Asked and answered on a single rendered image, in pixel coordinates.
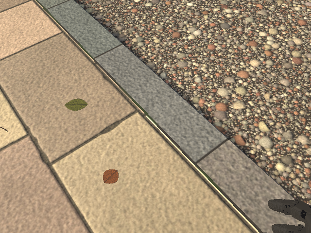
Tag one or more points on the robot right hand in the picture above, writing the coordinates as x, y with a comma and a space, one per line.
295, 208

